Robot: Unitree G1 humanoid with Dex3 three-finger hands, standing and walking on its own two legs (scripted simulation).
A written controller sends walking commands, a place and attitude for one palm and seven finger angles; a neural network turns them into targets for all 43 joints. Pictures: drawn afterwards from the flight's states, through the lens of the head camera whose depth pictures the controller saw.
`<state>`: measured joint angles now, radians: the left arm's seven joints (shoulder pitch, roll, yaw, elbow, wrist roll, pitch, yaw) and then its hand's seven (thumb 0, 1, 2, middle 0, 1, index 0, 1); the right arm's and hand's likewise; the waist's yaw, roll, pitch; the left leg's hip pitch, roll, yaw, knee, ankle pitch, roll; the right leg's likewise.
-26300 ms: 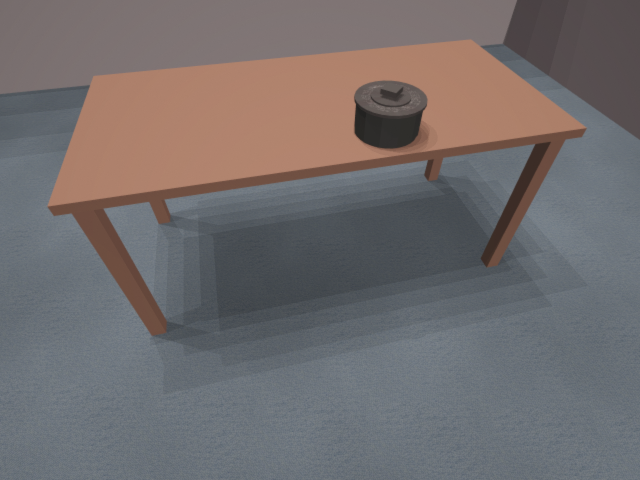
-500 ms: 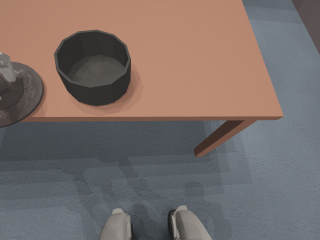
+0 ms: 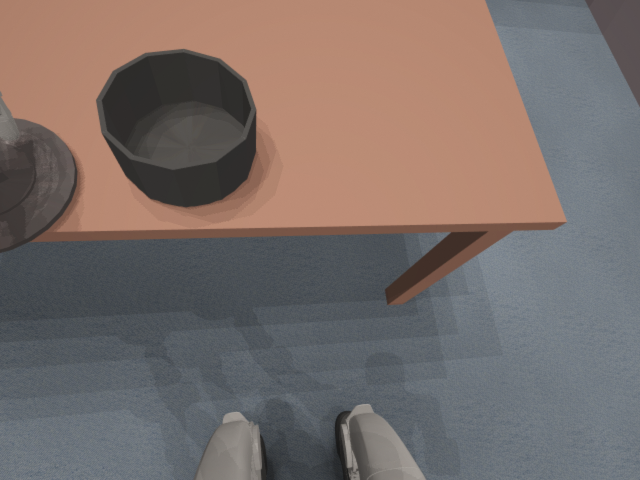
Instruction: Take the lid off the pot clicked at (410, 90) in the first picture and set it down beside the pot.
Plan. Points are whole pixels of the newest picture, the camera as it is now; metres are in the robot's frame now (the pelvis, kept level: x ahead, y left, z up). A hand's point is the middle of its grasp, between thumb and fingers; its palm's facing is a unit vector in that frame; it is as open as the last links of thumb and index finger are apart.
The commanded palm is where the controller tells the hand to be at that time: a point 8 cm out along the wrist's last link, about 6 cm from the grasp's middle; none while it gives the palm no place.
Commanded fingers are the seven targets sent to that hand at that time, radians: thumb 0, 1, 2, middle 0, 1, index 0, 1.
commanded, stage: raise the empty hand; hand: left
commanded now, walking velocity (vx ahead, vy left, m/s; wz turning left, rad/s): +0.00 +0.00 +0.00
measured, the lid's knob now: out of the picture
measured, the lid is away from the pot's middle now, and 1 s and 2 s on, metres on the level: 0.24 0.24 0.24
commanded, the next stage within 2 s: draw the hand back to the body in 1.40 s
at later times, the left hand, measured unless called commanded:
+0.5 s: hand out of the picture +0.47 +0.37 +0.06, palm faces -0.48 -0.13 -0.87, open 10.8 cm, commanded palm +0.53 +0.36 +0.11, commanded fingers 0.00 0.19 0.21 -0.25 -1.04 -0.25 -1.04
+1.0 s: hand out of the picture +0.48 +0.37 +0.11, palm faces -0.46 -0.13 -0.88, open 10.8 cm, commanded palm +0.53 +0.36 +0.17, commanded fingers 0.00 0.19 0.21 -0.25 -1.04 -0.25 -1.04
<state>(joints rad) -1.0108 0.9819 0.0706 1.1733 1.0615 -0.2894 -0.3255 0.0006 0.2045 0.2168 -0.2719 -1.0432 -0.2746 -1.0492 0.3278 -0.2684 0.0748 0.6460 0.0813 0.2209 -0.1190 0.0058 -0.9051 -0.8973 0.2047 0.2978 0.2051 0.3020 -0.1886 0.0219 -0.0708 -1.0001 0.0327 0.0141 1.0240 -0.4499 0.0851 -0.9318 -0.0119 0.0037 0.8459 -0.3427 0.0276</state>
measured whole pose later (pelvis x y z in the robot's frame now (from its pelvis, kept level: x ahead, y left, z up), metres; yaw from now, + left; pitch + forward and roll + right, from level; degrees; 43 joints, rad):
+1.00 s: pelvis +0.02 +0.01 +0.03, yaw +1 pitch +19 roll -6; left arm -1.05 0.96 0.03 1.16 1.02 -0.24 -0.40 0.00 0.20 0.21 -0.27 -1.04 -0.27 -1.05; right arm 0.35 -0.27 0.05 0.68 0.11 0.20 -0.11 0.01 -0.91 -0.90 0.20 0.30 0.20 0.30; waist -0.16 0.03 -0.09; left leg -0.80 0.01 0.02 0.87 -0.41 0.09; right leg -0.73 -0.02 0.02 0.68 -0.30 0.03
